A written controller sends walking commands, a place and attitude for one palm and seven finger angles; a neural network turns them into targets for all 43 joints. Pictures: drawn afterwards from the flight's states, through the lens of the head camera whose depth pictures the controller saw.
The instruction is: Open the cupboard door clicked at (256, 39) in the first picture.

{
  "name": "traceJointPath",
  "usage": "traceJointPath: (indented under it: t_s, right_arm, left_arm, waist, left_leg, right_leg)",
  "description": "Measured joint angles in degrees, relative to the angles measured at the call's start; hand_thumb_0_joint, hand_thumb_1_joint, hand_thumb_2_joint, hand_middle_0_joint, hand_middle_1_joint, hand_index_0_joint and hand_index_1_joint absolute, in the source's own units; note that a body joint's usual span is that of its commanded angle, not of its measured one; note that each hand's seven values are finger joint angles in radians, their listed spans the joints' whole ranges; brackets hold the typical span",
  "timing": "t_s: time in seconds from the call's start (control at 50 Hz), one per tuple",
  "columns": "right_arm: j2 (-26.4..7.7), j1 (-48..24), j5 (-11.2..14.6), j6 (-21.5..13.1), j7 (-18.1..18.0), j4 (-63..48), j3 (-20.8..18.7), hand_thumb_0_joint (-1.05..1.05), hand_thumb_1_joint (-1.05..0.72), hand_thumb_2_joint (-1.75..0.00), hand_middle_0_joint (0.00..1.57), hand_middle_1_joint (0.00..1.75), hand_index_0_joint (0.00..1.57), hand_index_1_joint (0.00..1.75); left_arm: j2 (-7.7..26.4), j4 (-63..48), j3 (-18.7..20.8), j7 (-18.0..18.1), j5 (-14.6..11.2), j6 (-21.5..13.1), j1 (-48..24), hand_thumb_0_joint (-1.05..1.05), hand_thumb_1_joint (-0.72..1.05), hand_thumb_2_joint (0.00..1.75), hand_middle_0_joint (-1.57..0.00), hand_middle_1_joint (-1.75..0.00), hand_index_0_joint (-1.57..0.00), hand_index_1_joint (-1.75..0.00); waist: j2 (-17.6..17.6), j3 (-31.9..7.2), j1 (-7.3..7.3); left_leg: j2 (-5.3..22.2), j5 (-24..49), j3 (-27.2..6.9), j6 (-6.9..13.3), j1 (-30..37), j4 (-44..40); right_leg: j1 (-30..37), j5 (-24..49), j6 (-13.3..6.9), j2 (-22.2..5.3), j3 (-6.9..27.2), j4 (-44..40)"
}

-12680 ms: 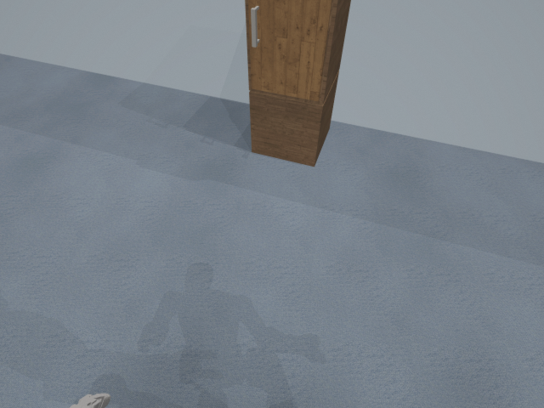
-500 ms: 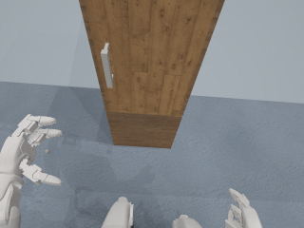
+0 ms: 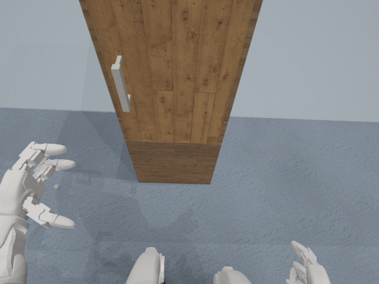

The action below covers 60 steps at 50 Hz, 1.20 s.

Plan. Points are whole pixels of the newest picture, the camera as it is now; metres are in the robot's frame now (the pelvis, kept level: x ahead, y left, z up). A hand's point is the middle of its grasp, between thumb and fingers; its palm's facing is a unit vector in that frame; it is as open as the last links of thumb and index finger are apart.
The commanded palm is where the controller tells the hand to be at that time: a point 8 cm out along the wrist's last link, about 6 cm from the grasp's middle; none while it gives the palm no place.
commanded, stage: raise the hand with hooked fingers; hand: left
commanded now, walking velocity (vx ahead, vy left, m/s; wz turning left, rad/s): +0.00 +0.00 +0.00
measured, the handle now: (123, 85) +0.58 +0.21 +0.04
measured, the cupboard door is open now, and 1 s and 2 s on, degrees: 0 0 0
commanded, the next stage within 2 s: move the hooked fingers beside the handle in 0.06 s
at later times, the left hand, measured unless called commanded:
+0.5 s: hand (71, 162) +0.34 +0.26 +0.04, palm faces +0.03 -1.00 -0.03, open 14.0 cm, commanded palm +0.32 +0.31 +0.05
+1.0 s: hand (81, 134) +0.42 +0.27 +0.04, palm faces +0.04 -1.00 -0.02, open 14.0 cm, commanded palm +0.40 +0.31 +0.04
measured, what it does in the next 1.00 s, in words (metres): stands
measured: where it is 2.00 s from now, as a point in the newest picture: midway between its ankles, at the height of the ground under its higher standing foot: outside the picture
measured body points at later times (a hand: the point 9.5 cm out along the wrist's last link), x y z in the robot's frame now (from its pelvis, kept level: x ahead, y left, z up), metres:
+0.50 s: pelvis +0.00 +0.00 -0.01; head +0.08 +0.02 +0.44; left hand +0.33 +0.32 +0.05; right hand +0.15 -0.26 -0.09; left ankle +0.07 +0.12 -0.65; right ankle +0.00 -0.12 -0.65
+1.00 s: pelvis +0.00 +0.01 -0.01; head +0.11 +0.03 +0.42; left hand +0.41 +0.32 +0.04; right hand +0.08 -0.27 -0.11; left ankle +0.07 +0.12 -0.65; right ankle +0.00 -0.12 -0.65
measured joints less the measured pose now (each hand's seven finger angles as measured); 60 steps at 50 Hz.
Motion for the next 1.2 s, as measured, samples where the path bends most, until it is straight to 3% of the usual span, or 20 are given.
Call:
traceJointPath:
  t_s: [0.22, 0.36, 0.58, 1.04, 1.2]
  right_arm:
    - [0.0, -1.0, 0.0, -0.1, -0.2, -0.2, 0.2, 0.01, -0.9, -0.9, 0.2, 0.3, 0.2, 0.3]
    - [-0.3, -1.4, -0.2, -0.1, -0.7, 0.9, 0.3, 0.01, -0.9, -0.9, 0.2, 0.3, 0.2, 0.3]
    - [0.1, -0.1, -0.3, 2.0, -0.2, 1.3, 0.4, 0.01, -0.9, -0.9, 0.2, 0.3, 0.2, 0.3]
    - [-0.3, 2.4, -0.8, 6.9, 0.8, 3.6, -0.3, 0.01, -0.91, -0.9, 0.2, 0.3, 0.2, 0.3]
    - [-0.2, 2.1, -1.3, 8.3, 1.1, 3.7, 0.2, 0.01, -0.91, -0.9, 0.2, 0.3, 0.2, 0.3]
  left_arm:
    - [-0.3, 0.9, -0.1, -0.6, 0.0, 0.1, -0.8, -0.01, -0.5, 0.3, -0.3, -1.2, -0.3, -1.2]
    - [0.4, 4.9, -0.3, 0.1, 1.3, 0.4, -6.8, -0.01, -0.5, 0.3, -0.3, -1.2, -0.31, -1.2]
    - [2.2, 11.7, 0.3, 1.5, 3.7, 1.6, -15.3, -0.01, -0.5, 0.3, -0.3, -1.2, -0.3, -1.2]
    - [6.3, 27.2, 2.6, 2.2, 7.6, -1.6, -30.3, -0.01, -0.5, 0.3, -0.3, -1.2, -0.3, -1.2]
    - [7.9, 33.5, 3.5, 3.8, 10.2, -2.4, -36.8, -0.01, -0.5, 0.3, -0.3, -1.2, -0.3, -1.2]
  waist:
    - [-0.1, -0.2, 0.33]
    - [-0.2, 0.0, 0.41]
    - [-0.4, 0.0, -1.28]
    - [-0.7, 0.0, -3.33]
    - [-0.7, 0.0, -4.36]
  left_leg:
    - [0.1, -0.6, -0.4, -0.3, -0.5, 0.8]
    - [0.0, -0.8, -0.7, -0.2, -1.7, 1.6]
    - [0.3, -0.7, 0.2, 0.1, -2.7, 1.4]
    - [0.7, -1.4, 0.8, 0.6, -6.8, 3.2]
    - [0.9, -1.5, 0.8, 0.6, -9.0, 4.4]
  right_leg:
    - [-0.3, -0.6, -0.2, 0.2, -0.3, 0.7]
    - [-1.4, -0.9, -0.2, 0.1, -0.5, 1.5]
    - [-2.8, -0.5, 0.1, 0.3, 0.4, 1.3]
    - [-7.1, -0.6, 0.6, 0.6, 1.2, 2.8]
    - [-9.3, -0.8, 0.5, 0.8, 1.3, 4.0]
